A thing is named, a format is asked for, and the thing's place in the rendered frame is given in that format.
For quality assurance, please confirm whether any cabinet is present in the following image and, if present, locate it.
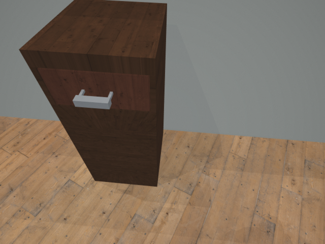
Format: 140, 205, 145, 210
19, 0, 167, 187

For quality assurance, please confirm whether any drawer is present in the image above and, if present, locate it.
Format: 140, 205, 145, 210
37, 68, 151, 111

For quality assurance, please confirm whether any handle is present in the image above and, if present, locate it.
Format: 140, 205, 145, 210
73, 89, 113, 109

